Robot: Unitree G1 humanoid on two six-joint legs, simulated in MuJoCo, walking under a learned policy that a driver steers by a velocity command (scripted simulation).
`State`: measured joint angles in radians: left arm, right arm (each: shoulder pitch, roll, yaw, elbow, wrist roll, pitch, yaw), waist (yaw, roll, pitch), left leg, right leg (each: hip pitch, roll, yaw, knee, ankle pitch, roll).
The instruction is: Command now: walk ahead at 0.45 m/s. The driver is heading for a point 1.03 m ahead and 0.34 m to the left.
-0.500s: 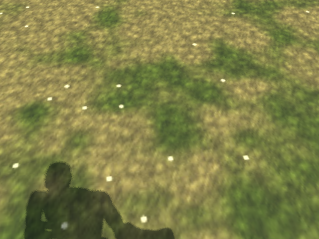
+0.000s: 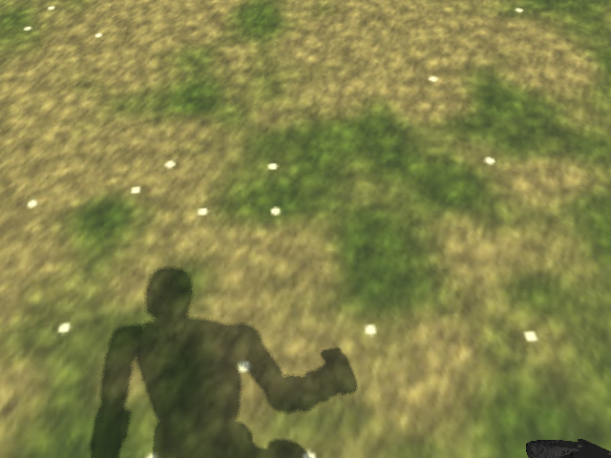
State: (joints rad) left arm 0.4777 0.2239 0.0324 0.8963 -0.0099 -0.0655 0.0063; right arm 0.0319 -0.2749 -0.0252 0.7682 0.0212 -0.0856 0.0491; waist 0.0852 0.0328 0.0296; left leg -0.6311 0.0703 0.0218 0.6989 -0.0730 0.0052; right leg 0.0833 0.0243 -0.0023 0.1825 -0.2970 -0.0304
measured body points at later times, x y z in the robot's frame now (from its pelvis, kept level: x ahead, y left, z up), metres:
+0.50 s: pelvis +0.27 +0.06 +0.01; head +0.29 +0.06 +0.46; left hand +0.46 +0.31 -0.09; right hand +0.28 -0.22 -0.12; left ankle +0.23 +0.13 -0.74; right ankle +0.46 -0.13 -0.68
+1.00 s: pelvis +0.55 +0.01 +0.00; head +0.57 +0.02 +0.45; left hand +0.54 +0.30 -0.12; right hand +0.75 -0.23 -0.10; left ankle +0.64 +0.20 -0.67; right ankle +0.53 -0.10 -0.74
